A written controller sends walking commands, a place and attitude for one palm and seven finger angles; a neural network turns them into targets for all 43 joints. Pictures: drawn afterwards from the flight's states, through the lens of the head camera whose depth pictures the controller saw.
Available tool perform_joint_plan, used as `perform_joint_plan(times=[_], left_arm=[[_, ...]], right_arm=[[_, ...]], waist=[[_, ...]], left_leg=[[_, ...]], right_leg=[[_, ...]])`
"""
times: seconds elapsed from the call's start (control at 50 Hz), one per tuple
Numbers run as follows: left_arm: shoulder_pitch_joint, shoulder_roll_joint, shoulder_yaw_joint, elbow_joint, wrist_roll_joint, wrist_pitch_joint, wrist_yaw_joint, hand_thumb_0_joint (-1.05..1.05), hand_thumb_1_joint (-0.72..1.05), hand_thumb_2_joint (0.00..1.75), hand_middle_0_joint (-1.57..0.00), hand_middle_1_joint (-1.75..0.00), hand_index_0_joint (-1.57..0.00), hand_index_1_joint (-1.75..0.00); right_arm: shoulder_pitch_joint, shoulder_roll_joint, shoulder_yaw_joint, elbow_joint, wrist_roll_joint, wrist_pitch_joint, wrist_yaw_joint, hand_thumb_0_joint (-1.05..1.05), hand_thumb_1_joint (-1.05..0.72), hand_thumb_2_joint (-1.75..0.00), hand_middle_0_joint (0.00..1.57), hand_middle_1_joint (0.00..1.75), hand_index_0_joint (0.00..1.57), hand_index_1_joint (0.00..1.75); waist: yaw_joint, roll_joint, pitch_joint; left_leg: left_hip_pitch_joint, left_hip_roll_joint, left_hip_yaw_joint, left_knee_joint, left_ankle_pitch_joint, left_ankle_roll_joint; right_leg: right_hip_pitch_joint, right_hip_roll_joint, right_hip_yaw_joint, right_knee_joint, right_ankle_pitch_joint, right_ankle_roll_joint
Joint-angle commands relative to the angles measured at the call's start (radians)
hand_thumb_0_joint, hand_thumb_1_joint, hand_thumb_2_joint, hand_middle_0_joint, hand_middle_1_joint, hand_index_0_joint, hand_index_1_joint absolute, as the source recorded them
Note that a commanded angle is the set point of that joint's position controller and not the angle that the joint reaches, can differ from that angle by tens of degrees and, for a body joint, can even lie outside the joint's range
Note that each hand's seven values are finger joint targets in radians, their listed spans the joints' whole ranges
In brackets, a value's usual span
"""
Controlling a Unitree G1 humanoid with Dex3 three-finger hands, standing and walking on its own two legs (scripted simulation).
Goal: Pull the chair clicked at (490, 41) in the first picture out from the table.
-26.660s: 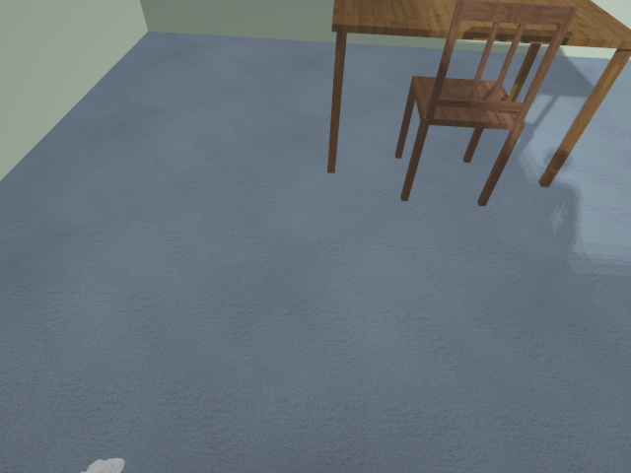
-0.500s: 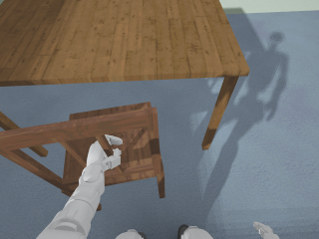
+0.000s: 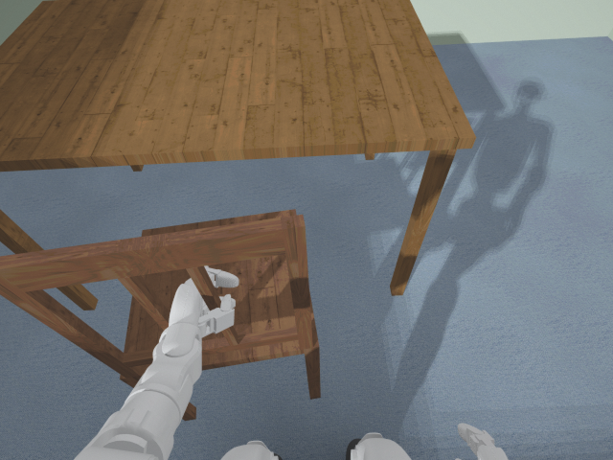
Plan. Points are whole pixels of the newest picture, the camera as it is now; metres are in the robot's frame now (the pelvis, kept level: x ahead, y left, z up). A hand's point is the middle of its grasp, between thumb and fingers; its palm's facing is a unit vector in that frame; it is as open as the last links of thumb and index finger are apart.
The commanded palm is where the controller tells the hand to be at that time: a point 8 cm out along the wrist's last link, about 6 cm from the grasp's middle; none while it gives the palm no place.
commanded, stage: step backward, pulling the chair out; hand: left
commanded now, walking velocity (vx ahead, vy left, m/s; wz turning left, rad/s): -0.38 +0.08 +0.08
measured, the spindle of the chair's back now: (162, 316) +0.33 +0.24 -0.08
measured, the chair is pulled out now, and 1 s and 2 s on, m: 0.17 0.20 0.31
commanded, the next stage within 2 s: none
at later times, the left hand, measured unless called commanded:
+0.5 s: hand (229, 313) +0.33 +0.13 -0.05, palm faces +0.09 -0.98 -0.19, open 5.0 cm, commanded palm +0.31 +0.18 -0.05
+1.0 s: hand (226, 328) +0.30 +0.13 -0.05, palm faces +0.06 -0.98 -0.19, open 5.0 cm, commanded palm +0.29 +0.18 -0.05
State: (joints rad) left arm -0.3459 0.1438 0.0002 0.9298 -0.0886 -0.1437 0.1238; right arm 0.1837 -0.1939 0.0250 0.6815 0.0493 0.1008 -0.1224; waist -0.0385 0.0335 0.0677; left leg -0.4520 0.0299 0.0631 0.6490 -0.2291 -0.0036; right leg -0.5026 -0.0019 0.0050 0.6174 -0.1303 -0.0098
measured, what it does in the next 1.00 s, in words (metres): steps on the spot: left foot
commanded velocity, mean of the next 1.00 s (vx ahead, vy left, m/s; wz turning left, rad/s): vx -0.38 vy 0.02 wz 0.01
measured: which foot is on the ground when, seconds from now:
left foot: down 0.00-0.50, up 0.52-0.72, down 0.74-1.00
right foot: down 0.00-1.00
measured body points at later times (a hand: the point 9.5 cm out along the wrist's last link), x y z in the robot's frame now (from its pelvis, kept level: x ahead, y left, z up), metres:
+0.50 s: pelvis +0.00 -0.01 +0.00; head +0.05 -0.03 +0.45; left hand +0.32 +0.18 -0.04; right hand +0.13 -0.26 -0.13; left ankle +0.04 +0.12 -0.72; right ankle +0.11 -0.11 -0.72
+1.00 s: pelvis -0.02 +0.00 +0.00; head +0.03 -0.03 +0.44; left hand +0.30 +0.18 -0.04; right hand +0.11 -0.24 -0.14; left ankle -0.08 +0.15 -0.72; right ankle +0.11 -0.11 -0.72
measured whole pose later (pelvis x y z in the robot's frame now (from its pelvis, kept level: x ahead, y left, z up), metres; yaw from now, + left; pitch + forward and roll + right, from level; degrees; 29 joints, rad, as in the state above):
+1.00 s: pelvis -0.02 +0.00 +0.00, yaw +3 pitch +4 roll +2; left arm -0.34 0.12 -0.03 0.85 -0.08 -0.08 0.11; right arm 0.19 -0.21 0.01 0.68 0.06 0.14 -0.12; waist -0.03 0.03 0.04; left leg -0.32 0.04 0.02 0.68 -0.44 -0.05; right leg -0.58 -0.04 -0.03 0.61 -0.11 -0.01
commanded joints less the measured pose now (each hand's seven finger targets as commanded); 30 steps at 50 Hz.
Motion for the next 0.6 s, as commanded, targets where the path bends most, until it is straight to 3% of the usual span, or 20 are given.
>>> perform_joint_plan(times=[0.0,0.04,0.08,0.1,0.12,0.16,0.18,0.22,0.26,0.28,0.32,0.36,0.4,0.42,0.44,0.48,0.5,0.52,0.54,0.58], left_arm=[[-0.294,0.183,0.011,-0.159,0.058,-0.066,0.028,0.0,0.9,0.9,-0.5,-1.45,-0.5,-1.45],[-0.282,0.195,0.023,-0.133,0.064,-0.059,0.035,0.0,0.9,0.9,-0.5,-1.45,-0.5,-1.45],[-0.296,0.178,0.015,-0.149,0.063,-0.059,0.032,0.0,0.9,0.9,-0.5,-1.45,-0.5,-1.45],[-0.298,0.171,0.009,-0.162,0.062,-0.058,0.032,0.0,0.9,0.9,-0.5,-1.45,-0.5,-1.45],[-0.295,0.174,0.013,-0.151,0.062,-0.051,0.035,0.0,0.9,0.9,-0.5,-1.45,-0.5,-1.45],[-0.301,0.147,-0.013,-0.178,0.055,-0.05,0.03,0.0,0.9,0.9,-0.5,-1.45,-0.5,-1.45],[-0.302,0.139,-0.025,-0.201,0.048,-0.052,0.029,0.0,0.9,0.9,-0.5,-1.45,-0.5,-1.45],[-0.317,0.115,-0.054,-0.23,0.038,-0.049,0.03,0.0,0.9,0.9,-0.5,-1.45,-0.5,-1.45],[-0.294,0.103,-0.05,-0.233,0.038,-0.042,0.029,0.0,0.9,0.9,-0.5,-1.45,-0.5,-1.45],[-0.301,0.103,-0.048,-0.239,0.037,-0.041,0.026,0.0,0.9,0.9,-0.5,-1.45,-0.5,-1.45],[-0.293,0.131,-0.02,-0.234,0.04,-0.036,0.021,0.0,0.9,0.9,-0.5,-1.45,-0.5,-1.45],[-0.301,0.126,-0.03,-0.242,0.044,-0.034,0.011,0.0,0.9,0.9,-0.5,-1.45,-0.5,-1.45],[-0.305,0.133,-0.02,-0.244,0.047,-0.034,0.01,0.0,0.9,0.9,-0.5,-1.45,-0.5,-1.45],[-0.299,0.162,0.003,-0.228,0.046,-0.032,0.018,0.0,0.9,0.9,-0.5,-1.45,-0.5,-1.45],[-0.284,0.17,0.006,-0.212,0.048,-0.031,0.021,0.0,0.9,0.9,-0.5,-1.45,-0.5,-1.45],[-0.273,0.189,0.011,-0.183,0.048,-0.028,0.028,0.0,0.9,0.9,-0.5,-1.45,-0.5,-1.45],[-0.277,0.204,0.023,-0.172,0.051,-0.021,0.031,0.0,0.9,0.9,-0.5,-1.45,-0.5,-1.45],[-0.27,0.214,0.038,-0.155,0.054,-0.011,0.034,0.0,0.9,0.9,-0.5,-1.45,-0.5,-1.45],[-0.264,0.197,0.029,-0.154,0.061,-0.002,0.031,0.0,0.9,0.9,-0.5,-1.45,-0.5,-1.45],[-0.282,0.177,0.025,-0.193,0.064,0.007,0.03,0.0,0.9,0.9,-0.5,-1.45,-0.5,-1.45]], right_arm=[[0.012,-0.157,-0.067,-0.092,-0.002,-0.049,-0.009,0.0,-0.9,-0.9,0.2,0.3,0.2,0.3],[0.025,-0.158,-0.069,-0.07,0.0,-0.056,-0.004,0.0,-0.9,-0.9,0.2,0.3,0.2,0.3],[0.018,-0.158,-0.063,-0.066,0.004,-0.063,-0.001,0.0,-0.9,-0.9,0.2,0.3,0.2,0.3],[0.016,-0.158,-0.06,-0.065,0.002,-0.065,-0.002,0.0,-0.9,-0.9,0.2,0.3,0.2,0.3],[0.014,-0.182,-0.067,-0.062,0.0,-0.065,-0.009,0.0,-0.9,-0.9,0.2,0.3,0.2,0.3],[0.005,-0.195,-0.067,-0.076,0.003,-0.059,-0.018,0.0,-0.9,-0.9,0.2,0.3,0.2,0.3],[-0.005,-0.19,-0.064,-0.094,0.007,-0.056,-0.02,0.0,-0.9,-0.9,0.2,0.3,0.2,0.3],[-0.023,-0.192,-0.06,-0.123,0.01,-0.05,-0.024,0.0,-0.9,-0.9,0.2,0.3,0.2,0.3],[-0.035,-0.194,-0.058,-0.119,0.002,-0.045,-0.029,0.0,-0.9,-0.9,0.2,0.3,0.2,0.3],[-0.031,-0.193,-0.063,-0.115,-0.002,-0.042,-0.028,0.0,-0.9,-0.9,0.2,0.3,0.2,0.3],[-0.007,-0.197,-0.076,-0.101,-0.007,-0.042,-0.027,0.0,-0.9,-0.9,0.2,0.3,0.2,0.3],[-0.011,-0.186,-0.074,-0.107,-0.011,-0.039,-0.02,0.0,-0.9,-0.9,0.2,0.3,0.2,0.3],[-0.04,-0.187,-0.068,-0.123,-0.01,-0.033,-0.017,0.0,-0.9,-0.9,0.2,0.3,0.2,0.3],[-0.036,-0.189,-0.075,-0.119,-0.009,-0.032,-0.021,0.0,-0.9,-0.9,0.2,0.3,0.2,0.3],[-0.016,-0.182,-0.073,-0.112,-0.005,-0.032,-0.018,0.0,-0.9,-0.9,0.2,0.3,0.2,0.3],[0.022,-0.16,-0.074,-0.1,0.004,-0.033,-0.009,0.0,-0.9,-0.9,0.2,0.3,0.2,0.3],[0.016,-0.162,-0.076,-0.096,0.008,-0.033,-0.004,0.0,-0.9,-0.9,0.2,0.3,0.2,0.3],[0.009,-0.171,-0.082,-0.099,0.006,-0.036,-0.001,0.0,-0.9,-0.9,0.2,0.3,0.2,0.3],[-0.002,-0.168,-0.075,-0.09,0.007,-0.04,0.005,0.0,-0.9,-0.9,0.2,0.3,0.2,0.3],[-0.006,-0.166,-0.062,-0.082,0.007,-0.048,0.016,0.0,-0.9,-0.9,0.2,0.3,0.2,0.3]], waist=[[-0.001,-0.182,-0.299],[0.002,-0.182,-0.328],[0.002,-0.145,-0.382],[-0.002,-0.142,-0.399],[-0.005,-0.093,-0.385],[0.002,-0.041,-0.368],[0.007,-0.012,-0.371],[0.008,0.03,-0.335],[0.022,0.13,-0.307],[0.024,0.136,-0.323],[0.013,0.06,-0.383],[0.005,0.071,-0.387],[0.018,0.098,-0.313],[0.017,0.039,-0.282],[0.011,-0.034,-0.275],[0.001,-0.214,-0.324],[0.016,-0.25,-0.35],[0.027,-0.246,-0.351],[0.042,-0.202,-0.373],[0.03,-0.161,-0.419]], left_leg=[[0.116,-0.006,-0.049,0.031,-0.237,-0.007],[0.146,-0.031,-0.034,0.096,-0.187,-0.016],[0.149,-0.026,-0.049,0.065,-0.159,-0.016],[0.157,-0.014,-0.063,0.011,-0.13,-0.013],[0.154,0.012,-0.098,-0.059,-0.054,-0.003],[0.125,0.074,-0.16,-0.154,0.058,0.026],[0.118,0.098,-0.169,-0.187,0.055,0.036],[0.068,0.134,-0.194,-0.257,-0.086,0.056],[0.012,0.165,-0.208,-0.288,-0.047,0.066],[0.03,0.17,-0.202,-0.263,0.047,0.064],[0.129,0.163,-0.175,-0.189,0.254,0.05],[0.131,0.157,-0.14,-0.164,0.266,0.031],[-0.038,0.154,-0.148,-0.197,0.012,0.036],[-0.066,0.136,-0.139,-0.166,-0.073,0.038],[-0.043,0.09,-0.106,-0.102,-0.149,0.019],[0.05,-0.026,-0.042,0.077,-0.264,-0.021],[0.061,-0.06,-0.039,0.207,-0.298,-0.03],[0.034,-0.073,-0.073,0.301,-0.335,-0.032],[0.004,-0.056,-0.106,0.337,-0.34,-0.032],[0.009,-0.028,-0.147,0.285,-0.331,-0.035]], right_leg=[[0.052,-0.212,0.221,-0.346,-0.401,-0.05],[0.094,-0.265,0.248,-0.366,-0.287,-0.073],[0.18,-0.268,0.209,-0.307,-0.105,-0.074],[0.202,-0.248,0.167,-0.271,-0.06,-0.058],[0.206,-0.208,0.126,-0.231,-0.034,-0.04],[0.219,-0.102,0.046,-0.151,-0.011,0.018],[0.227,-0.076,0.03,-0.124,-0.05,0.03],[0.23,-0.044,0.017,-0.087,-0.22,0.026],[0.245,-0.021,0.002,0.014,-0.157,0.015],[0.251,-0.02,0.003,0.034,-0.097,0.011],[0.249,-0.024,0.012,0.007,0.052,0.015],[0.249,-0.05,0.027,0.008,0.121,0.014],[0.269,-0.055,0.045,0.032,-0.078,0.005],[0.257,-0.072,0.079,-0.02,-0.112,-0.003],[0.207,-0.12,0.136,-0.105,-0.137,-0.016],[0.153,-0.265,0.291,-0.323,-0.202,-0.068],[0.18,-0.322,0.334,-0.379,-0.189,-0.094],[0.208,-0.355,0.364,-0.388,-0.124,-0.119],[0.27,-0.381,0.361,-0.354,-0.031,-0.143],[0.366,-0.38,0.298,-0.257,0.19,-0.155]])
